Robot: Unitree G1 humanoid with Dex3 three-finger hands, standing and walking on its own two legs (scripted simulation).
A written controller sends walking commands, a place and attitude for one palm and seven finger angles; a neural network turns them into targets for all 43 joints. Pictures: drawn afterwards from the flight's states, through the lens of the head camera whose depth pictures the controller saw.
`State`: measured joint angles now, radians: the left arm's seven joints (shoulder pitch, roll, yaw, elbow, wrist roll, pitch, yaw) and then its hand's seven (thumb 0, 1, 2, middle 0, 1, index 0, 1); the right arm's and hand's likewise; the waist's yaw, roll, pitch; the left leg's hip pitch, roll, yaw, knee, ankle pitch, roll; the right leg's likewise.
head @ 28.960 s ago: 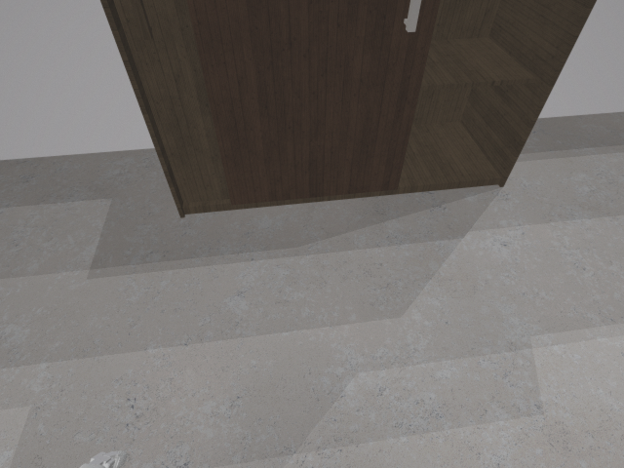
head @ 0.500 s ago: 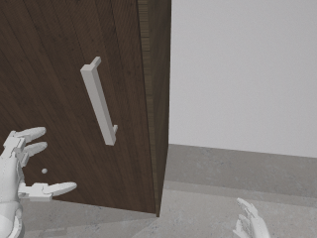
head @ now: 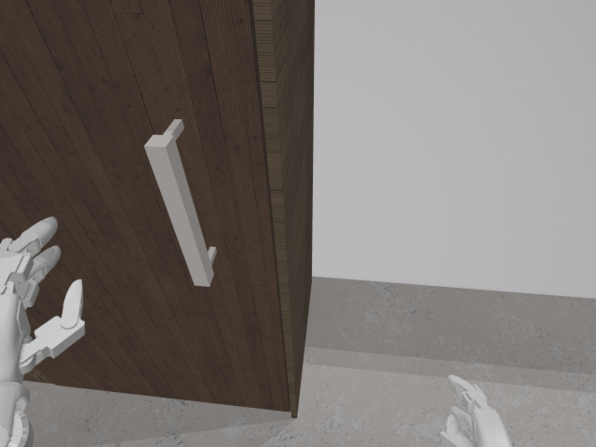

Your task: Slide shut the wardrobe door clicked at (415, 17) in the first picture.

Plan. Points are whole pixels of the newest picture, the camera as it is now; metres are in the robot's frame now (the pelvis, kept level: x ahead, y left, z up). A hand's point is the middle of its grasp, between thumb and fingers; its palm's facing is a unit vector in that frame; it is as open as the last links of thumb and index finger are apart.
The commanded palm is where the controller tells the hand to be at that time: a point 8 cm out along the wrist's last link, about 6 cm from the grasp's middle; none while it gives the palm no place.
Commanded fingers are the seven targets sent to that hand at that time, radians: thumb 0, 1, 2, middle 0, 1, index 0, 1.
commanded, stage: draw the hand back to the body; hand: left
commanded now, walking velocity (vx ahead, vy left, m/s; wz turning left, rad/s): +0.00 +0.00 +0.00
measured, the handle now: (191, 211) +0.38 +0.21 +0.14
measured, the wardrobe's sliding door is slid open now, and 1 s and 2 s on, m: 0.00 0.00 0.00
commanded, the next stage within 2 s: step back with the hand held close in 0.32 s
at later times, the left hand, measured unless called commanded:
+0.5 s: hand (72, 319) +0.18 +0.26 +0.16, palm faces +0.46 -0.81 -0.37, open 7.4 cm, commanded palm +0.13 +0.29 +0.17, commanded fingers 0.00 0.90 0.90 -0.20 -0.30 -0.20 -0.30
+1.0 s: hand (25, 352) +0.15 +0.29 +0.15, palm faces +0.40 -0.79 -0.46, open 7.4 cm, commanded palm +0.08 +0.33 +0.17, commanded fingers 0.00 0.90 0.90 -0.20 -0.30 -0.20 -0.30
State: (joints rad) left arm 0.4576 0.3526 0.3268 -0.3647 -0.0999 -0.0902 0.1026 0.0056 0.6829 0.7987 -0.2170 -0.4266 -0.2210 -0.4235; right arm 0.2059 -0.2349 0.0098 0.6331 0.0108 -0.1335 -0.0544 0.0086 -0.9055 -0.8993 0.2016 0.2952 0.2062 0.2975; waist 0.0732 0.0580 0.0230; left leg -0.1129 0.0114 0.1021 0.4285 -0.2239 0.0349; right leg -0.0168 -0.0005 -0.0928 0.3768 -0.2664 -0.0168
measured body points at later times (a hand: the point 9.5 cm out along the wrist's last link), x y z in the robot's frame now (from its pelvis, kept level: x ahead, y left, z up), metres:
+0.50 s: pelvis -0.01 -0.01 +0.00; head -0.03 -0.02 +0.45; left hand +0.15 +0.30 +0.18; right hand +0.18 -0.23 -0.08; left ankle +0.01 +0.09 -0.74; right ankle -0.03 -0.10 -0.74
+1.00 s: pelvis -0.06 +0.03 -0.02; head -0.03 +0.04 +0.43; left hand +0.12 +0.33 +0.18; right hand +0.11 -0.21 -0.09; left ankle +0.01 +0.09 -0.74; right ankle -0.03 -0.10 -0.74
